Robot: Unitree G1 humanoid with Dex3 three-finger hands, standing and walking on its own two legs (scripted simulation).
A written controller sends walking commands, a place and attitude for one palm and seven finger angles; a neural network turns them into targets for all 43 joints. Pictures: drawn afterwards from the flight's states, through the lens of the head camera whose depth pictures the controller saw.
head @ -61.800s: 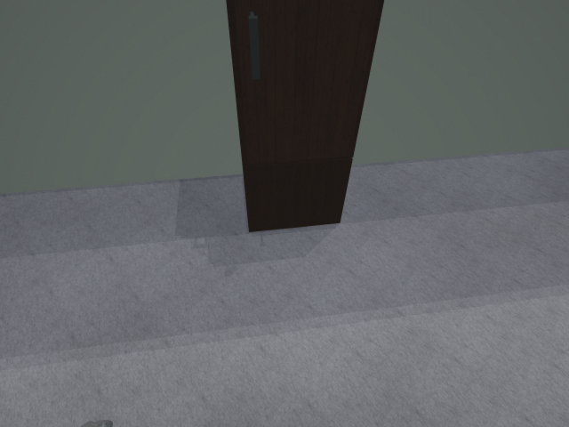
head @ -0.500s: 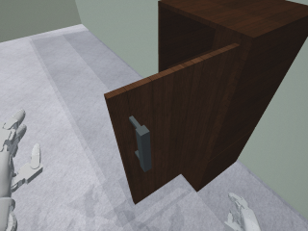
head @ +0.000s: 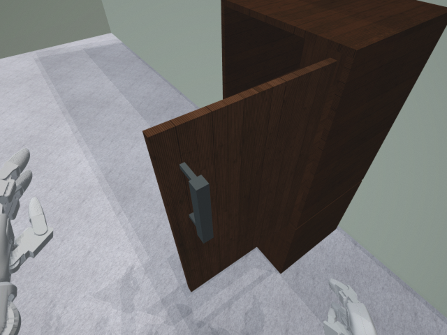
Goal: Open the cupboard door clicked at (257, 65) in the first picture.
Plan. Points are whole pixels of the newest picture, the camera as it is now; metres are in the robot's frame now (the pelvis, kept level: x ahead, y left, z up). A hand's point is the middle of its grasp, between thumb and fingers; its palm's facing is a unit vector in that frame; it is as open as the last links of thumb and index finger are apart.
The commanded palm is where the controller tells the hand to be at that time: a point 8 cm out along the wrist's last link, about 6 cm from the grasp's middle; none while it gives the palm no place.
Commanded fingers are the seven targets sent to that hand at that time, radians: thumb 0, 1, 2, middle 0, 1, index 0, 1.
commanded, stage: step back with the hand held close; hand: left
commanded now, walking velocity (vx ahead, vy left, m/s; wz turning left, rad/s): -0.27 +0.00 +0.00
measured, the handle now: (196, 204) +0.31 +0.09 +0.09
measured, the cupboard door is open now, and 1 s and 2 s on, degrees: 89 89 89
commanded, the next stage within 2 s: stop stepping back and stand still in 1.18 s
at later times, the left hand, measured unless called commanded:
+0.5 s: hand (16, 275) +0.14 +0.28 +0.15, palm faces +0.47 -0.73 -0.50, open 7.5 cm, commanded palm +0.07 +0.32 +0.17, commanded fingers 0.00 0.90 0.90 -0.20 -0.30 -0.20 -0.30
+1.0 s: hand out of the picture +0.05 +0.26 +0.16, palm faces +0.42 -0.79 -0.44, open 7.5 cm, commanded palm +0.00 +0.30 +0.17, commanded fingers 0.00 0.90 0.90 -0.20 -0.30 -0.20 -0.30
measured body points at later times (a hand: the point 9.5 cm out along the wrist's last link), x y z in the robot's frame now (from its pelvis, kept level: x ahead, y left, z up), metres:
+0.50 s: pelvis -0.06 +0.01 -0.02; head -0.04 +0.02 +0.43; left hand +0.11 +0.32 +0.17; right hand +0.10 -0.23 -0.11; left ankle -0.05 +0.10 -0.74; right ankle +0.00 -0.11 -0.74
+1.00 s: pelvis -0.16 +0.00 -0.01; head -0.14 +0.02 +0.44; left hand +0.03 +0.30 +0.18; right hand +0.02 -0.22 -0.08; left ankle -0.06 +0.10 -0.74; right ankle -0.22 -0.11 -0.74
